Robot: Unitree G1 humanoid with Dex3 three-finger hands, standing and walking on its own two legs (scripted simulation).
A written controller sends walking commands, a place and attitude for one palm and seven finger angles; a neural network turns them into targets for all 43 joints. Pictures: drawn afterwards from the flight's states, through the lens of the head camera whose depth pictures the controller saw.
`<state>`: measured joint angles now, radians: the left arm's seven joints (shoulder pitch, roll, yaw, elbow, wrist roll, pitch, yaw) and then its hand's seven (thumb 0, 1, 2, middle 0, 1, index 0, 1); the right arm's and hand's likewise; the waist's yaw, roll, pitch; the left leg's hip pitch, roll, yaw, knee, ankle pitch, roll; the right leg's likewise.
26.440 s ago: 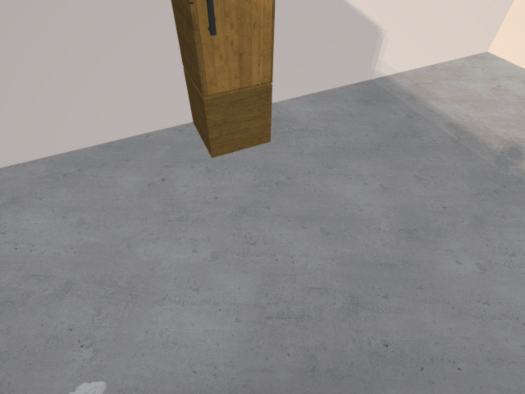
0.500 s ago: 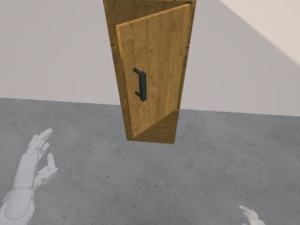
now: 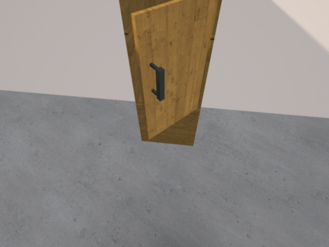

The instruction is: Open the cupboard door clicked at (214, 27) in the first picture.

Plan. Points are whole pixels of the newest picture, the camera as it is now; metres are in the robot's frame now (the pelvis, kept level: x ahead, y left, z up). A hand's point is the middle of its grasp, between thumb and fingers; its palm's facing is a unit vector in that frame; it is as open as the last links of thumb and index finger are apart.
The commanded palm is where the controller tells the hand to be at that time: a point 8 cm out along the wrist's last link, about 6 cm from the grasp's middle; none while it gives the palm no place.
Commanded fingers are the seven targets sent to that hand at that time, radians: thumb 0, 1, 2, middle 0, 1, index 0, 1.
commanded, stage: let the arm hang, fingers relaxed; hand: left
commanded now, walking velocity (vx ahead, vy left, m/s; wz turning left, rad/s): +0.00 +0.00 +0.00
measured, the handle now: (156, 82) +0.64 +0.07 +0.01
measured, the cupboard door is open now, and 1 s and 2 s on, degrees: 46 46 46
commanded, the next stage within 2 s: look to check the result in 0.50 s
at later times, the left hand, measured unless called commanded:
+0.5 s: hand out of the picture +0.07 +0.19 -0.16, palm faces -0.01 -0.97 -0.24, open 7.4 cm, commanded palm none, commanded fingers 0.00 0.90 0.90 -0.20 -0.30 -0.20 -0.30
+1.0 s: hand out of the picture +0.06 +0.21 -0.16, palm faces -0.02 -0.96 -0.27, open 7.4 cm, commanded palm none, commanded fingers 0.00 0.90 0.90 -0.20 -0.30 -0.20 -0.30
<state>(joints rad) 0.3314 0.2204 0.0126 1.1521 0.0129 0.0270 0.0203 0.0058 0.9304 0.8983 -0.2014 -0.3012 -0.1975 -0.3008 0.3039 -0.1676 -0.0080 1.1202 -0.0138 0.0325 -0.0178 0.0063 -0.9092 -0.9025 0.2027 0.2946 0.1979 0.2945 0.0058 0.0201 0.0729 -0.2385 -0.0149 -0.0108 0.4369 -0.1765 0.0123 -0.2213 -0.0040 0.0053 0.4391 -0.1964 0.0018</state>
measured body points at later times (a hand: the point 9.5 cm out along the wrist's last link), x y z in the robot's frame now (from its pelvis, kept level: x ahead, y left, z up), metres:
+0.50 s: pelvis +0.01 +0.00 +0.00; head +0.02 -0.01 +0.45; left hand +0.08 +0.24 -0.15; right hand +0.03 -0.24 -0.16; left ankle +0.04 +0.11 -0.74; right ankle +0.03 -0.12 -0.74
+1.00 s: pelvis +0.02 +0.00 +0.01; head +0.05 -0.01 +0.45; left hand +0.06 +0.26 -0.14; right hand +0.05 -0.26 -0.15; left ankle +0.04 +0.11 -0.74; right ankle +0.03 -0.12 -0.74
